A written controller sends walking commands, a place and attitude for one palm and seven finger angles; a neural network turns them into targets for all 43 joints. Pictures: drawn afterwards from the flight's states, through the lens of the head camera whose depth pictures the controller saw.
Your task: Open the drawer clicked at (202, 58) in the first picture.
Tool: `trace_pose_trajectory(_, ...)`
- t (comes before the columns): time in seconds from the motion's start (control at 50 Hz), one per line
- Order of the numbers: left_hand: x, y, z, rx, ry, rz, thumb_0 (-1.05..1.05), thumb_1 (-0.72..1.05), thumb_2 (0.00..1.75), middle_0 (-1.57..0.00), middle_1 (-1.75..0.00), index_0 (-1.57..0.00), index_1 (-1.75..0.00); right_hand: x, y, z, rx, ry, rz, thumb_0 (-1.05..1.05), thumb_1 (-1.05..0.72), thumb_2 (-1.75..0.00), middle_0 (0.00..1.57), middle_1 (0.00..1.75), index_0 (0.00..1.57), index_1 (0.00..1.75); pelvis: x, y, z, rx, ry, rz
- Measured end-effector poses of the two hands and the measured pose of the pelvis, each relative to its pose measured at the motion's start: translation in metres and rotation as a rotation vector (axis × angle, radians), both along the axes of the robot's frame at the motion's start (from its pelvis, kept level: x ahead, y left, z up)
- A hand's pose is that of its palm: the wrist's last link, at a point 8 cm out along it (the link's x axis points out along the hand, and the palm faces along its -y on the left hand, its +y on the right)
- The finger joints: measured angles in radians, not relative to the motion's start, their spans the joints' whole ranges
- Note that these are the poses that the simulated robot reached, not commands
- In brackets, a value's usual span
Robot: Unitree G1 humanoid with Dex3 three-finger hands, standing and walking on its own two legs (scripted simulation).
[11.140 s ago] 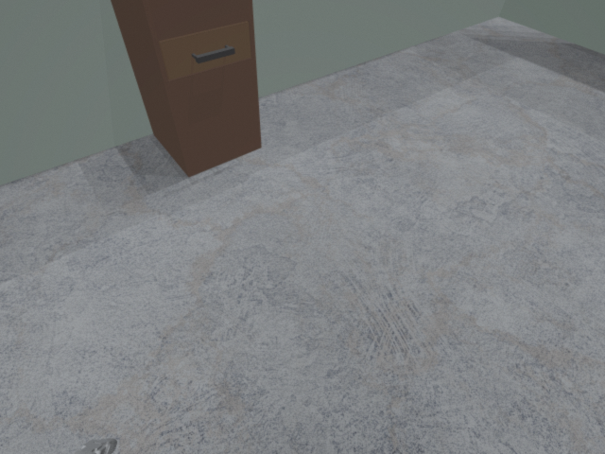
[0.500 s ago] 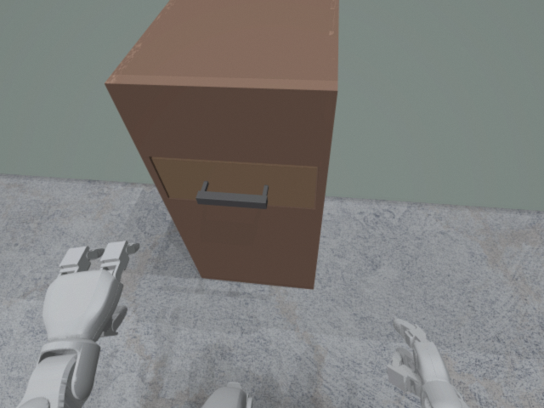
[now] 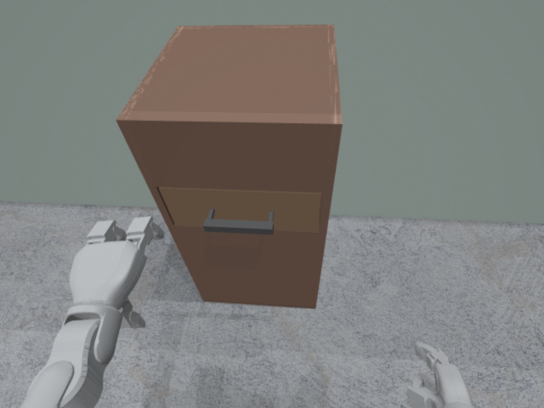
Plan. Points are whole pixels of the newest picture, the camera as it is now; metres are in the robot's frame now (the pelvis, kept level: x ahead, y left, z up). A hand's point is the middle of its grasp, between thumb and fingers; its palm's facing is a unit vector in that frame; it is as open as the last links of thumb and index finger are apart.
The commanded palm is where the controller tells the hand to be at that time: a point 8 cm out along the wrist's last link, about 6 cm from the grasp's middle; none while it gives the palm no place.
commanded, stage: raise the hand with hooked fingers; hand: left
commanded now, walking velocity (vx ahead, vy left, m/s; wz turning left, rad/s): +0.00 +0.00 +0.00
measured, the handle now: (240, 220) +0.55 +0.15 -0.17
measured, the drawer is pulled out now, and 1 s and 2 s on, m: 0.00 0.00 0.00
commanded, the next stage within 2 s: move the hooked fingers above the handle in 0.70 s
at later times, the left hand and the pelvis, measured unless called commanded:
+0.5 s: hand (129, 252) +0.29 +0.24 +0.09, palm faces +0.00 -0.08 -1.00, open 13.9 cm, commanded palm +0.27 +0.24 +0.15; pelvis -0.01 -0.01 +0.02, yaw +1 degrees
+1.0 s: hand (152, 257) +0.30 +0.22 +0.06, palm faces -0.04 -0.08 -1.00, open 13.9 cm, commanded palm +0.30 +0.22 +0.12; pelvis -0.01 -0.02 +0.01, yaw +1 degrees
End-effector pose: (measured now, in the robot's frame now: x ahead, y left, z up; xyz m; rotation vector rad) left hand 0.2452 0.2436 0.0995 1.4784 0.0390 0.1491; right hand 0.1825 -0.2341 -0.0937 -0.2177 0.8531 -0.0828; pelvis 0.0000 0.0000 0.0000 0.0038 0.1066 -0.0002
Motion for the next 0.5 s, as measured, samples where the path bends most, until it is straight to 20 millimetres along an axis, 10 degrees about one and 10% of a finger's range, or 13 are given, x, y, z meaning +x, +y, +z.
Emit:
trace_pose_trajectory(0.24, 0.019, 0.005, 0.035, 0.020, 0.033, -0.006, 0.00, -0.47, 0.32, -0.32, -1.19, -0.31, -1.18, 0.014, 0.033, 0.014, 0.064, -0.026, 0.079, 0.01, -0.91, -0.90, 0.20, 0.30, 0.20, 0.29, -0.003, 0.000, 0.012, 0.000, -0.052, 0.014)
trace_pose_trajectory(0.5, 0.026, -0.005, 0.045, 0.009, 0.073, -0.072, 0.00, -0.49, 0.31, -0.32, -1.20, -0.31, -1.20, -0.022, 0.003, 0.004, 0.036, 0.072, 0.024, 0.01, -0.91, -0.90, 0.20, 0.30, 0.20, 0.29, -0.008, -0.007, 0.017, 0.003, -0.063, 0.012)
